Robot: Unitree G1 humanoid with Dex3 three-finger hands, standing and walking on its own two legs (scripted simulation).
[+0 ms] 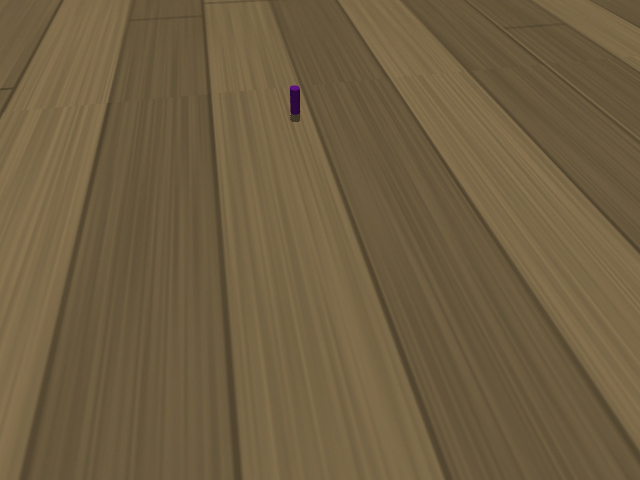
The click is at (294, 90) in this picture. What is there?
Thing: slim round
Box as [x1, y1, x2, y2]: [290, 85, 299, 114]
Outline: 294,85 290,87 290,107 291,113 297,114 299,112 299,87
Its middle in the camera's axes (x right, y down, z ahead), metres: -0.13 -0.77 +2.20
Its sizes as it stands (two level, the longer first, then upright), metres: 0.055 0.055 0.149
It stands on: the floor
